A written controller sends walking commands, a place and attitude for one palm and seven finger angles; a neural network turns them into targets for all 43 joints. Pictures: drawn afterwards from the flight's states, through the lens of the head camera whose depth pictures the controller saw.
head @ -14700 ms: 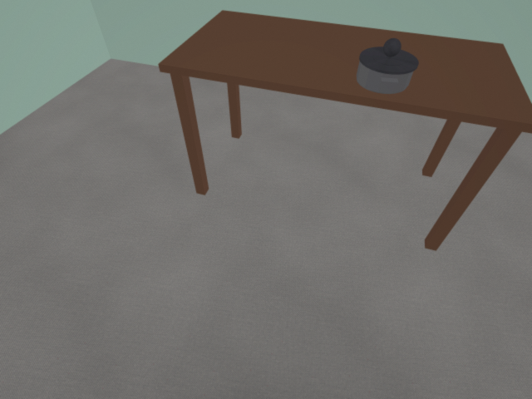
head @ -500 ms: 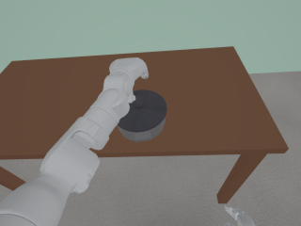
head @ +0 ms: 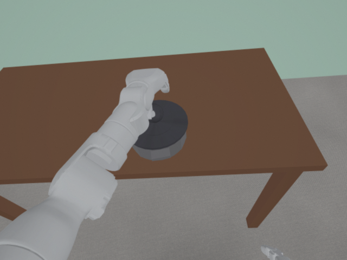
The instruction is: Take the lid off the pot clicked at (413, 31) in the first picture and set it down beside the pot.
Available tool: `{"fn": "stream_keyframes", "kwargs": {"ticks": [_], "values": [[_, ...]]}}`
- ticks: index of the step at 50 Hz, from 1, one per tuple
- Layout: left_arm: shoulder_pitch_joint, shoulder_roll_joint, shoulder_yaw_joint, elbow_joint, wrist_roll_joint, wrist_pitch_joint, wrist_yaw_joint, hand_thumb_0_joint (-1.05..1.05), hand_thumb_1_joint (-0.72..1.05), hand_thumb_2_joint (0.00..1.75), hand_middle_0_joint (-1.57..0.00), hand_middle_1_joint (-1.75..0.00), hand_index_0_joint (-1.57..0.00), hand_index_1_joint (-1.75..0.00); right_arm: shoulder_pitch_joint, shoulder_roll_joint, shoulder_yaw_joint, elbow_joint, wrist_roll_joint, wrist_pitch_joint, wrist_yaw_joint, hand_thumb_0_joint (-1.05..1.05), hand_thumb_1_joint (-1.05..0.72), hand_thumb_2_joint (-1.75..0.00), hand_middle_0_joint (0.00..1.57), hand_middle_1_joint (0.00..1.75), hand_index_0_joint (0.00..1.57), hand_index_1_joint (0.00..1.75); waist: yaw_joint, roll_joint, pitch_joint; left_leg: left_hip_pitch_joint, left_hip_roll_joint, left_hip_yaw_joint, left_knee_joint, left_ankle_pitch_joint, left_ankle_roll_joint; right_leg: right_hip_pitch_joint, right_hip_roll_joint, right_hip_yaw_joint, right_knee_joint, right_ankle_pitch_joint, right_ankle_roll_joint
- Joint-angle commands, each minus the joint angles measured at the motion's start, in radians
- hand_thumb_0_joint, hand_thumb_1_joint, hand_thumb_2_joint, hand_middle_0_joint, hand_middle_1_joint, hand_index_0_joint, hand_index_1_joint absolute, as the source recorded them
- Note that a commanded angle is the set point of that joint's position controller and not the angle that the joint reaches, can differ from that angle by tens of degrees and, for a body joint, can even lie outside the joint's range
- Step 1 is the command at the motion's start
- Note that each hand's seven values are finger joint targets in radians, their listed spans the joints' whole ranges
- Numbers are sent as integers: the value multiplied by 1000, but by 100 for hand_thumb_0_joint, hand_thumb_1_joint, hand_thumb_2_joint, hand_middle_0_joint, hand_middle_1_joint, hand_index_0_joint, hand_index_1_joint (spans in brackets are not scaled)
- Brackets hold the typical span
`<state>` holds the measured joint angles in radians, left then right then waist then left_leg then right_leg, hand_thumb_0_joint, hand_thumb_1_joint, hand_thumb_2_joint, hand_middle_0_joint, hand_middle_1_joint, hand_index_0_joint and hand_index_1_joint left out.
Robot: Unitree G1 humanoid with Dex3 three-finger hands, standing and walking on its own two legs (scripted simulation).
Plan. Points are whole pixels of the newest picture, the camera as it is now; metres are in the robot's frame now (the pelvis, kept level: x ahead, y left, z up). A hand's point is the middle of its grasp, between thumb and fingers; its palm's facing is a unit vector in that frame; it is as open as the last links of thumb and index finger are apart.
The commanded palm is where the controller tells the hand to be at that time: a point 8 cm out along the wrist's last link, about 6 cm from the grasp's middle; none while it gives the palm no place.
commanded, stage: lower the open fingers around the knob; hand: left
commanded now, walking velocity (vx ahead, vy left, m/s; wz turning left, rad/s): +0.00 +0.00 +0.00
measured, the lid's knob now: (154, 113) +0.49 +0.05 +0.06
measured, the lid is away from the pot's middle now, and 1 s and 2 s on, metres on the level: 0.00 0.00 0.00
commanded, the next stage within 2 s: close the fingers and squeeze the knob in 0.92 s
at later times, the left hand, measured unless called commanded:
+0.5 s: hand (146, 114) +0.45 +0.06 +0.09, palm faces -0.31 -0.05 -0.95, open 10.4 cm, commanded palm +0.45 +0.07 +0.15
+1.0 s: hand (147, 116) +0.46 +0.06 +0.07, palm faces -0.28 -0.05 -0.96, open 10.4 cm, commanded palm +0.44 +0.07 +0.14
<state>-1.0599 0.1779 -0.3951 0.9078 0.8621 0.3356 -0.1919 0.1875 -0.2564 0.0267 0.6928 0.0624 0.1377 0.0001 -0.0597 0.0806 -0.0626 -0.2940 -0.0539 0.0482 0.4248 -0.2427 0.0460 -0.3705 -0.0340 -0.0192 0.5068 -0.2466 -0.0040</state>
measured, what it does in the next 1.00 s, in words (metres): stands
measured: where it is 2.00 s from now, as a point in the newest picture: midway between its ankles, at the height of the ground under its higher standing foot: outside the picture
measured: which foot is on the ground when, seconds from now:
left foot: down 0.00-1.00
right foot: down 0.00-1.00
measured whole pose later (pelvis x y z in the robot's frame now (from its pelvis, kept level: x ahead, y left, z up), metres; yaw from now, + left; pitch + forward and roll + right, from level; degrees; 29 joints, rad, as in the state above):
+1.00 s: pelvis +0.01 +0.00 +0.00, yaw -1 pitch +9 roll +1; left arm -0.92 0.18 -0.38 0.91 0.87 0.30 -0.08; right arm 0.22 -0.25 0.00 0.72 0.06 0.15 0.01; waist -0.07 0.08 -0.09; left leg -0.33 -0.04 0.06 0.45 -0.27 0.05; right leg -0.40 -0.02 -0.01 0.50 -0.25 0.00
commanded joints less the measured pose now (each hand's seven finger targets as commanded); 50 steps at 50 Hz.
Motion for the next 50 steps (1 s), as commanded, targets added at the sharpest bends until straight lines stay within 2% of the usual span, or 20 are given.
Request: {"fn": "stream_keyframes", "kwargs": {"ticks": [1, 6, 9, 10, 15, 17, 19, 22, 26, 27, 29, 33, 37, 39, 41, 43, 44, 45, 47, 50], "values": [[-521, 150, 55, -163, 26, -11, 61, 0, -35, 146, -81, -8, -81, -8, -64, -98, -38, -128, 7, -37, -3, 0, -90, -90, 20, 30, 20, 30, -10, -189, -392, 97, 17, -32, -18, 270, 16, 209, 21, 0, -21, 368, -25], [-498, 230, 122, -196, 26, -18, 80, 0, -35, 146, -81, -8, -81, -8, -52, -103, -43, -130, 2, -45, -6, 0, -90, -90, 20, 30, 20, 30, 6, -177, -446, 101, 15, -28, -13, 303, 22, 263, 19, 12, -18, 421, -23], [-450, 147, 49, -145, 42, -1, 80, 0, -35, 146, -81, -8, -81, -8, -54, -99, -43, -119, 8, -36, -2, 0, -90, -90, 20, 30, 20, 30, -8, -177, -381, 87, 17, -18, -14, 294, 20, 217, 22, 4, -25, 410, -23], [-435, 177, 94, -137, 29, -1, 82, 0, -35, 146, -81, -8, -81, -8, -46, -104, -47, -119, 7, -36, -4, 0, -90, -90, 20, 30, 20, 30, -3, -211, -382, 69, 17, -20, -14, 292, 22, 237, 22, 5, -29, 415, -23], [-473, 218, 105, -234, 23, -36, 79, 0, -35, 146, -81, -8, -81, -8, -52, -100, -47, -131, 5, -45, -14, 0, -90, -90, 20, 30, 20, 30, -5, -155, -449, 105, 12, -19, -1, 314, 28, 264, 16, 18, -25, 453, -22], [-410, 206, 94, -176, 39, -30, 80, 0, -35, 146, -81, -8, -81, -8, -50, -101, -46, -121, 7, -37, -12, 0, -90, -90, 20, 30, 20, 30, -5, -183, -407, 89, 16, -16, -3, 312, 25, 245, 20, 12, -24, 446, -21], [-423, 131, 35, -158, 35, -22, 82, 0, -35, 146, -81, -8, -81, -8, -51, -102, -46, -113, 12, -26, -9, 0, -90, -90, 20, 30, 20, 30, -23, -173, -371, 90, 20, -13, -5, 285, 21, 191, 24, 3, -27, 406, -21], [-449, 166, 69, -188, 11, -41, 87, 0, -35, 146, -81, -8, -81, -8, -52, -102, -49, -118, 9, -33, -13, 0, -90, -90, 20, 30, 20, 30, -20, -156, -405, 103, 14, -15, 4, 282, 24, 208, 22, 11, -24, 409, -21], [-455, 151, 53, -179, 34, -58, 100, 0, -35, 146, -81, -8, -81, -8, -45, -98, -49, -109, 8, -26, -13, 0, -90, -90, 20, 30, 20, 30, -26, -130, -404, 114, 23, -22, 14, 312, 19, 177, 25, 4, -15, 413, -27], [-425, 149, 62, -140, 32, -52, 106, 0, -35, 146, -81, -8, -81, -8, -40, -100, -52, -103, 7, -24, -14, 0, -90, -90, 20, 30, 20, 30, -26, -158, -392, 102, 23, -23, 14, 297, 19, 171, 27, 2, -16, 398, -25], [-430, 178, 92, -154, 25, -53, 121, 0, -35, 146, -81, -8, -81, -8, -39, -102, -51, -103, 4, -23, -15, 0, -90, -90, 20, 30, 20, 30, -18, -152, -417, 99, 22, -19, 13, 300, 19, 193, 25, 8, -13, 412, -25], [-430, 129, 48, -106, 39, -43, 131, 0, -35, 146, -81, -8, -81, -8, -34, -106, -50, -91, 8, -10, -14, 0, -90, -90, 20, 30, 20, 30, -38, -164, -371, 74, 29, -18, 11, 282, 16, 147, 29, -2, -13, 387, -25], [-449, 179, 97, -163, 35, -56, 141, 0, -35, 146, -81, -8, -81, -8, -24, -104, -54, -102, -2, -16, -15, 0, -90, -90, 20, 30, 20, 30, -21, -116, -467, 114, 26, -25, 24, 346, 17, 191, 27, 5, 2, 434, -29], [-445, 154, 71, -190, 46, -63, 143, 0, -35, 146, -81, -8, -81, -8, -23, -96, -59, -104, -2, -19, -11, 0, -90, -90, 20, 30, 20, 30, -22, -105, -493, 146, 31, -31, 36, 412, 18, 188, 28, 2, 6, 469, -29], [-403, 177, 98, -151, 44, -58, 148, 0, -35, 146, -81, -8, -81, -8, -17, -101, -58, -97, -3, -14, -6, 0, -90, -90, 20, 30, 20, 30, -18, -137, -449, 112, 35, -31, 29, 397, 17, 186, 31, -2, 0, 460, -29], [-357, 109, 54, -106, 35, -39, 151, 0, -35, 146, -81, -8, -81, -8, -24, -97, -60, -95, 1, -12, 0, 0, -90, -90, 20, 30, 20, 30, -21, -160, -403, 96, 33, -27, 23, 360, 17, 161, 35, -9, -7, 429, -28], [-360, 124, 72, -107, 28, -33, 151, 0, -35, 146, -81, -8, -81, -8, -15, -104, -62, -89, 1, -10, 1, 0, -90, -90, 20, 30, 20, 30, -22, -178, -390, 87, 34, -23, 20, 346, 17, 160, 35, -10, -11, 428, -27], [-371, 177, 118, -142, 19, -39, 154, 0, -35, 146, -81, -8, -81, -8, -21, -109, -61, -98, -2, -11, -1, 0, -90, -90, 20, 30, 20, 30, -7, -176, -423, 81, 31, -26, 16, 350, 18, 200, 30, -3, -8, 439, -28], [-418, 149, 72, -236, 30, -55, 153, 0, -35, 146, -81, -8, -81, -8, -36, -94, -63, -109, -1, -21, 0, 0, -90, -90, 20, 30, 20, 30, -15, -121, -472, 132, 30, -30, 24, 386, 21, 203, 29, 0, -3, 462, -28], [-341, 142, 81, -159, 38, -38, 148, 0, -35, 146, -81, -8, -81, -8, -26, -101, -65, -97, 0, -13, 6, 0, -90, -90, 20, 30, 20, 30, -11, -169, -412, 100, 33, -33, 23, 381, 19, 184, 36, -9, -10, 441, -31]]}}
